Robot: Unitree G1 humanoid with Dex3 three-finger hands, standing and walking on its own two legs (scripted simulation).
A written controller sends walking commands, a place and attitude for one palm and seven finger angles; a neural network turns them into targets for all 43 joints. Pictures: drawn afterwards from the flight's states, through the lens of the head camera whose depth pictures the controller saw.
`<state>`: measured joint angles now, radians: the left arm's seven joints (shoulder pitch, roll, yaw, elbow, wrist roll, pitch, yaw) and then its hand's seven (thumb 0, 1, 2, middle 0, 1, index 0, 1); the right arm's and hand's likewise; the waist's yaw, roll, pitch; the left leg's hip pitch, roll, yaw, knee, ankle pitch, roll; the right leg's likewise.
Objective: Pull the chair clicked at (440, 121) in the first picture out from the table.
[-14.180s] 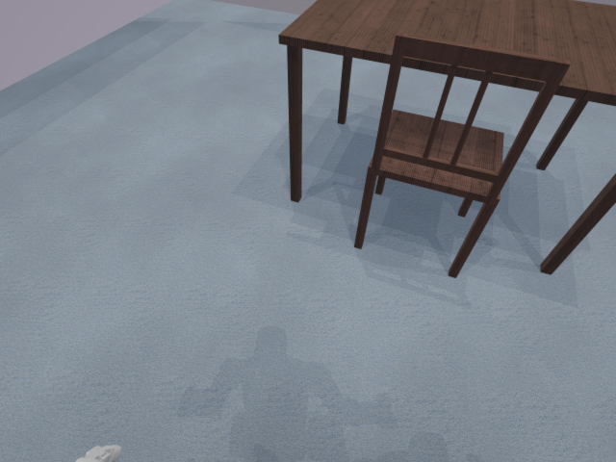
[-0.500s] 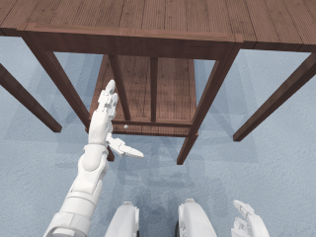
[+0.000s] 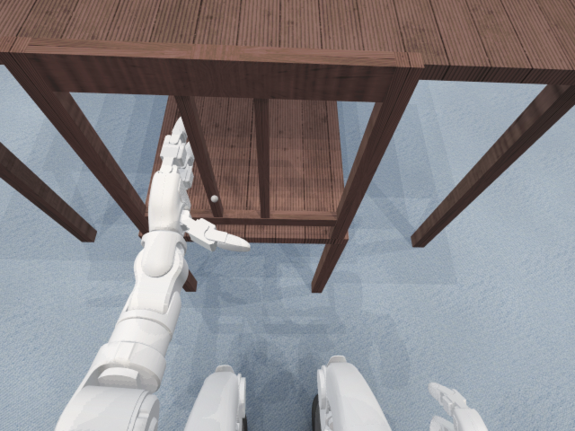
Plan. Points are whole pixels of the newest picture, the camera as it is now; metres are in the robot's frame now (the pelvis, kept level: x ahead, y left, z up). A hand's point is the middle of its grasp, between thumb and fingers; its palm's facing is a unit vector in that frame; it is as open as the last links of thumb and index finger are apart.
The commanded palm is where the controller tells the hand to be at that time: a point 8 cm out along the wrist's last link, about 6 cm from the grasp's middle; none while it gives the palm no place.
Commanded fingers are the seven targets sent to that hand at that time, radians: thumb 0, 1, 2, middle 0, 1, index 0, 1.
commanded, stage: push the fingers through the gap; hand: left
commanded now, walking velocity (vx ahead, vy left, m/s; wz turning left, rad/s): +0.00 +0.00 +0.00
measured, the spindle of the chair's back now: (205, 167) +0.48 +0.11 +0.02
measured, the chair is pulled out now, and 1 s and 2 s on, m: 0.00 0.00 0.01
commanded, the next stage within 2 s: hook a spindle and tug to test in 0.68 s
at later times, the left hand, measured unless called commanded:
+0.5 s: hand (218, 180) +0.45 +0.09 +0.02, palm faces -0.04 -1.00 -0.03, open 16.9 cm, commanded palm +0.42 +0.14 +0.03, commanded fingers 0.00 -0.50 0.30 -0.06 -0.08 -0.06 -0.08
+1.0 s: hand (216, 181) +0.45 +0.09 +0.02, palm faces -0.04 -1.00 -0.03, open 16.4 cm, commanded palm +0.43 +0.13 +0.02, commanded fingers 0.00 -0.50 0.30 -0.27 -0.74 -0.27 -0.74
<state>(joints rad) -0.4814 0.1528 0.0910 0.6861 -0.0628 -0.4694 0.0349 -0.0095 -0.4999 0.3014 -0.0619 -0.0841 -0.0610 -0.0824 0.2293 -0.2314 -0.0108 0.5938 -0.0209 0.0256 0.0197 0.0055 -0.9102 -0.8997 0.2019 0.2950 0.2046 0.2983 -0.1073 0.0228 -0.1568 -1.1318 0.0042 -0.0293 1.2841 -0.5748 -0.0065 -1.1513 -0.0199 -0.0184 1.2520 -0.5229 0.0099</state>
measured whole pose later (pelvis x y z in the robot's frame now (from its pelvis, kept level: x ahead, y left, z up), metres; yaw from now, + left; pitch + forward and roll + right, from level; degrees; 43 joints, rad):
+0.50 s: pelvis +0.00 +0.01 +0.00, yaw -1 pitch +26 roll -1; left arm -0.61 0.17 0.15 0.83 -0.05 -0.49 0.04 -0.01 -0.50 0.30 -0.06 -0.08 -0.06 -0.08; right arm 0.29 -0.23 -0.01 0.61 -0.03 0.06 0.04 0.00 -0.91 -0.90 0.20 0.29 0.20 0.30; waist -0.13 0.03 -0.16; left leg -1.16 0.01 -0.01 1.28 -0.57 0.00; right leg -1.18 -0.01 0.00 1.24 -0.51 0.02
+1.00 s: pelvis +0.00 +0.01 +0.00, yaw -1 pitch +26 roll -1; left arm -0.62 0.17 0.14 0.84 -0.05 -0.51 0.04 -0.01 -0.50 0.30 -0.13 -0.29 -0.13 -0.29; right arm 0.25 -0.23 -0.02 0.60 -0.03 0.06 0.04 0.00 -0.91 -0.90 0.20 0.29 0.20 0.30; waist -0.12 0.03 -0.16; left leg -1.17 0.01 -0.02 1.29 -0.57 0.00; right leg -1.19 -0.02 -0.01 1.25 -0.51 0.02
